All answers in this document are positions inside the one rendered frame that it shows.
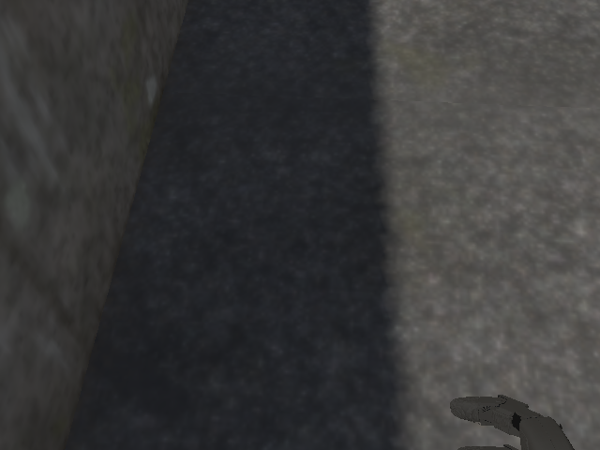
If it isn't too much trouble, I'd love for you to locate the right robot hand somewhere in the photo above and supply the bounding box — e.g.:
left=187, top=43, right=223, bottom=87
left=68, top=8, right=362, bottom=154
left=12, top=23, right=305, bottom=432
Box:
left=450, top=395, right=575, bottom=450

